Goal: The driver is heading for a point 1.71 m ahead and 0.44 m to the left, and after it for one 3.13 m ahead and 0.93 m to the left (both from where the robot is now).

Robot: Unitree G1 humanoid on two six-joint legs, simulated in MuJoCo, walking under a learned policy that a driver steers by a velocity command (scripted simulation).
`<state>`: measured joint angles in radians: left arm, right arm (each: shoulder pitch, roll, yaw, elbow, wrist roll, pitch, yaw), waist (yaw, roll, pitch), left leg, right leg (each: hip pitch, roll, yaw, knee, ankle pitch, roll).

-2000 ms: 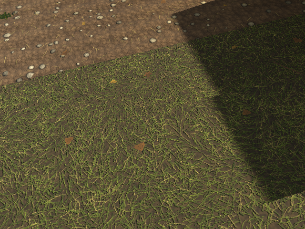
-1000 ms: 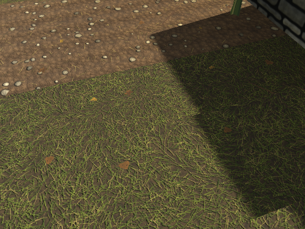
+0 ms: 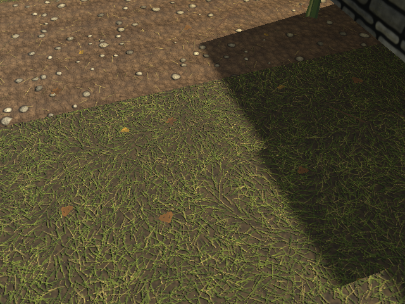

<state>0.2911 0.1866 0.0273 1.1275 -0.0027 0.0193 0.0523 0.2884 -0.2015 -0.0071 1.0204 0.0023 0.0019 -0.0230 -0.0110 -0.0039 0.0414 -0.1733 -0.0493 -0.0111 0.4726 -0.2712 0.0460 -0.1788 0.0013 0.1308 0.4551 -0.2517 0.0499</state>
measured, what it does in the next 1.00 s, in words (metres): walks ahead: right foot, then left foot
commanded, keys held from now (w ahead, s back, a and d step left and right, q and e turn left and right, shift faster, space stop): w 1.00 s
